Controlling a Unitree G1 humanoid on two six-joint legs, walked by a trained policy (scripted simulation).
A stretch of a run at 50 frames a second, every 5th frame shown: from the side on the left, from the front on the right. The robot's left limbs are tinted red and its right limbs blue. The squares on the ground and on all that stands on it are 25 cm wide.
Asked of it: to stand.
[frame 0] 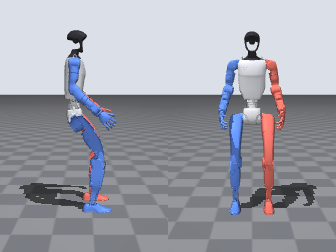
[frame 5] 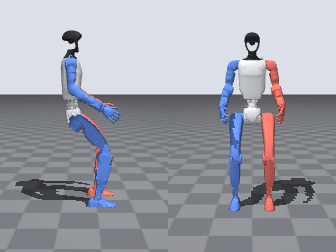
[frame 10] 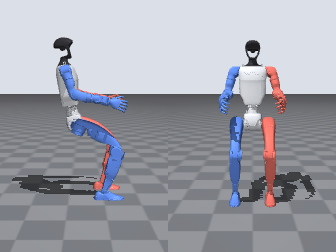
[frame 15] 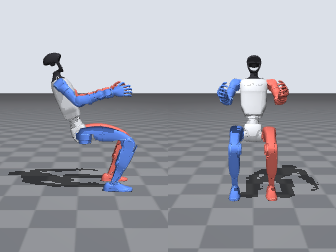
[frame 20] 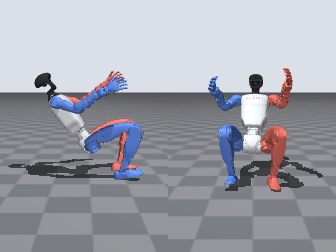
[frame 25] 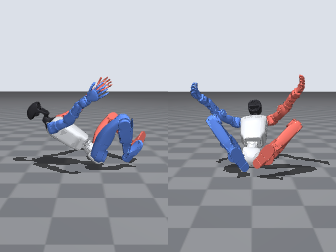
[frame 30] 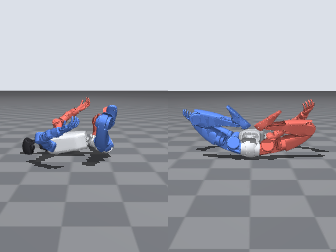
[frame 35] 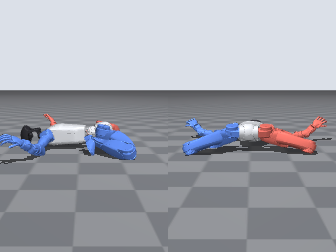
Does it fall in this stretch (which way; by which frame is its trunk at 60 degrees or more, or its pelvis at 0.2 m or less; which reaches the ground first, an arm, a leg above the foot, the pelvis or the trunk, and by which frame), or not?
yes: goes over backward; its pelvis at 0.2 m or less by frame 25; the pelvis reaches the ground first, by frame 25
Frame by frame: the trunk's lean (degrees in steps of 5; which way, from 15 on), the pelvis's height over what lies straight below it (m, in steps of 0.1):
0: 5, 0.7
5: 0, 0.7
10: 5, 0.6
15: 20 backward, 0.5
20: 35 backward, 0.3
25: 55 backward, 0.1
30: 100 backward, 0.1
35: 95 backward, 0.1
